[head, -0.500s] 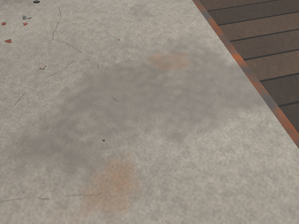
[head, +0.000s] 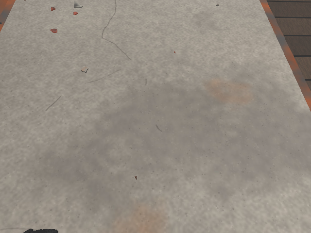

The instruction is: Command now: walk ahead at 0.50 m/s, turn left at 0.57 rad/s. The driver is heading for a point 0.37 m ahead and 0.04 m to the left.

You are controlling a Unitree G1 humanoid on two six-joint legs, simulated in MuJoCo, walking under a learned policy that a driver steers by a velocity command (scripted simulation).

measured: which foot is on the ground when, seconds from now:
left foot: down 0.00-0.22, up 0.24-0.60, down 0.62-1.00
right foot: up 0.00-0.20, down 0.22-1.00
